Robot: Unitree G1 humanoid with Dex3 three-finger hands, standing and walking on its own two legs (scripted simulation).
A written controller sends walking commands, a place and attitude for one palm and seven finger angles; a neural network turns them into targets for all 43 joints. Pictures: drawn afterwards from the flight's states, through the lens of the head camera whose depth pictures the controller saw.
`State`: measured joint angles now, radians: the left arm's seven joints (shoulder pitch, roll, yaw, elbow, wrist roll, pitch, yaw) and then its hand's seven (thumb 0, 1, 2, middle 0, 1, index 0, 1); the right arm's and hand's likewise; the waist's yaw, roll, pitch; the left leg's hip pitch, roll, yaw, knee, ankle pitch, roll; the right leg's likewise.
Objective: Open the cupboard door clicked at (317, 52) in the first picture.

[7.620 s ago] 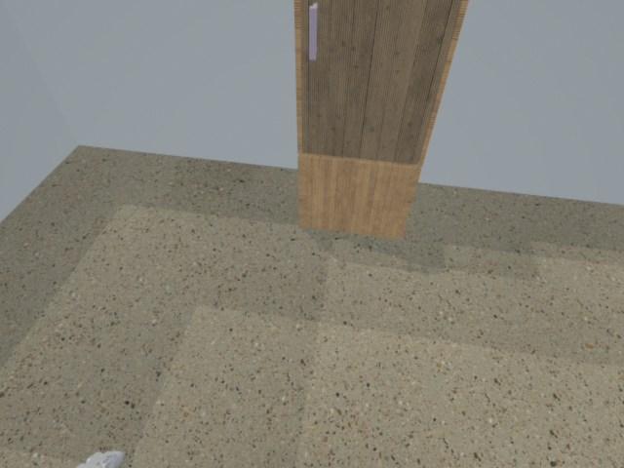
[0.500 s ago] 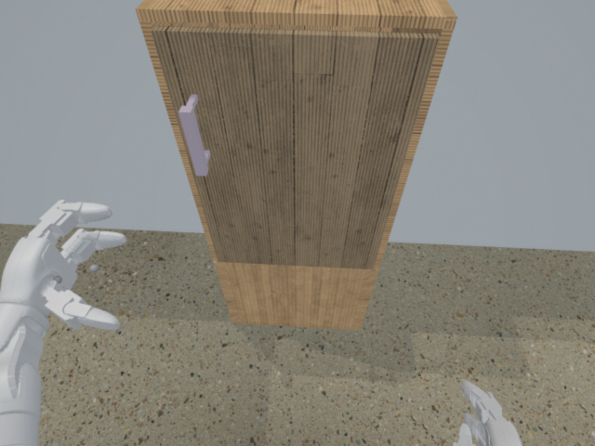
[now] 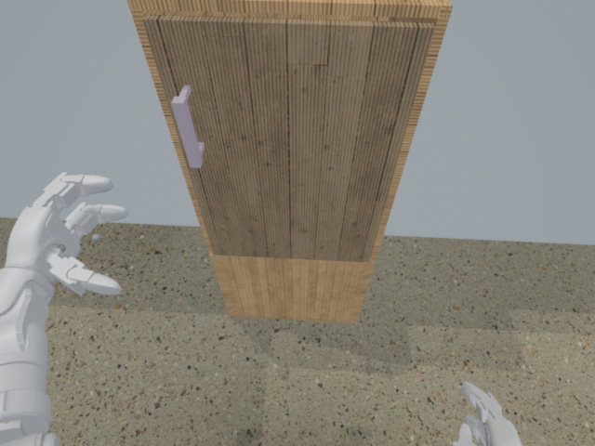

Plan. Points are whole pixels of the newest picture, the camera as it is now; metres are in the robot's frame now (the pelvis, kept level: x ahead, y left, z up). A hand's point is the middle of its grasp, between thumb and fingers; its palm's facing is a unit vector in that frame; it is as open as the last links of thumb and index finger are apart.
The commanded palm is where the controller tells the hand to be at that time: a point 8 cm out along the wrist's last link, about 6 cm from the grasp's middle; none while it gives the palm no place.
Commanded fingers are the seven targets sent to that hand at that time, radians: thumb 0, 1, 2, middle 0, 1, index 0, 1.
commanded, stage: move the hooked fingers beside the handle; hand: left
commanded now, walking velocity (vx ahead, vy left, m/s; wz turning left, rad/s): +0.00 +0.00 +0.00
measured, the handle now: (191, 127) +0.59 +0.22 +0.10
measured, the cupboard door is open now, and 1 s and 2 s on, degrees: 0 0 0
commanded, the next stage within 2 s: none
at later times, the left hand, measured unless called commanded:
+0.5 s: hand (121, 197) +0.41 +0.27 +0.11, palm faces -0.01 -1.00 +0.00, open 14.0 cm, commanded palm +0.39 +0.33 +0.11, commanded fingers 0.00 -0.50 0.30 -0.30 -1.20 -0.30 -1.20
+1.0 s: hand (139, 166) +0.47 +0.27 +0.11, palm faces +0.00 -1.00 -0.01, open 14.0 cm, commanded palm +0.46 +0.33 +0.10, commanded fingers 0.00 -0.50 0.30 -0.30 -1.20 -0.30 -1.20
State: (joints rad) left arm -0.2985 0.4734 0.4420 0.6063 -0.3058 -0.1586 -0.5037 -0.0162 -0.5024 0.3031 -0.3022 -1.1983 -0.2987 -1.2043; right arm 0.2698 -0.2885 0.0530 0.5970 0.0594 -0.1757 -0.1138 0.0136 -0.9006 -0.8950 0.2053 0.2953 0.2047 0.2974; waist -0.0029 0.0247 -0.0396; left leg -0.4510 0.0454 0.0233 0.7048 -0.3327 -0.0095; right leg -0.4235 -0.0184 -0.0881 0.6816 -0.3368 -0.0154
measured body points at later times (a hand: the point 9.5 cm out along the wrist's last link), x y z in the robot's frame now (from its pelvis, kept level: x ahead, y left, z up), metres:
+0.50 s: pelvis +0.00 +0.02 +0.00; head +0.05 +0.02 +0.44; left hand +0.40 +0.33 +0.11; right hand +0.08 -0.25 -0.11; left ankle +0.02 +0.13 -0.72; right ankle +0.01 -0.11 -0.72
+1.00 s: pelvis +0.00 +0.02 -0.01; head +0.09 +0.03 +0.43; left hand +0.47 +0.33 +0.11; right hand +0.03 -0.26 -0.12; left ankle +0.02 +0.13 -0.72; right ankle +0.01 -0.11 -0.72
